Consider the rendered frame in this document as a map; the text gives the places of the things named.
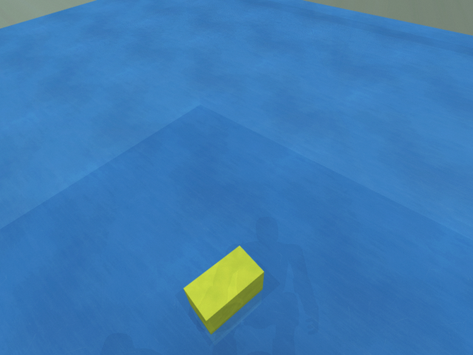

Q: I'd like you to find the carton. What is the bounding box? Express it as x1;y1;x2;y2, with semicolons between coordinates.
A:
184;246;264;335

